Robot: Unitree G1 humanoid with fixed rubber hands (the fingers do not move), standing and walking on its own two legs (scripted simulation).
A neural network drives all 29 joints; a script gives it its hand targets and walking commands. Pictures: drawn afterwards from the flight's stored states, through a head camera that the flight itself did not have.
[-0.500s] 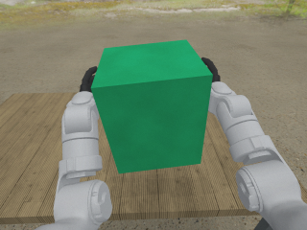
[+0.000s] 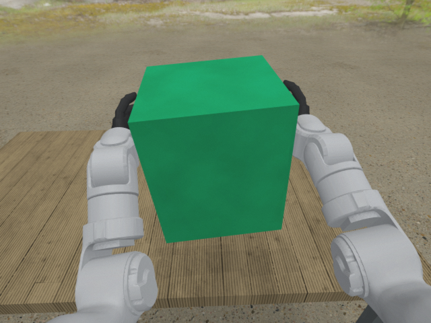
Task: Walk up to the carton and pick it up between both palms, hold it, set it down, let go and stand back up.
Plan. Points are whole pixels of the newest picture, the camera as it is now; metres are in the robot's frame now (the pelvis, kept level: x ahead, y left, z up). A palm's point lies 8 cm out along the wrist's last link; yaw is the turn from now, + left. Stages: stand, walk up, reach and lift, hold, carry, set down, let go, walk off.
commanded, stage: hold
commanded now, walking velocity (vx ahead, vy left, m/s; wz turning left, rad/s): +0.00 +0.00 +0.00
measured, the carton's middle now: (214, 148) +0.37 +0.00 +0.22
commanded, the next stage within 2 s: set down in 0.96 s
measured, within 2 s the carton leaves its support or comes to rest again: neither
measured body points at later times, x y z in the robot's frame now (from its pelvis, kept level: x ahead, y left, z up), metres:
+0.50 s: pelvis +0.00 +0.00 +0.00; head -0.07 +0.02 +0.44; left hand +0.39 +0.16 +0.24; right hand +0.39 -0.15 +0.25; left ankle +0.03 +0.13 -0.75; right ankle +0.00 -0.12 -0.75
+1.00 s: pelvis +0.00 +0.00 +0.00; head -0.07 +0.02 +0.44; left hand +0.39 +0.16 +0.25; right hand +0.39 -0.15 +0.26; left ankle +0.03 +0.13 -0.75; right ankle +0.00 -0.12 -0.75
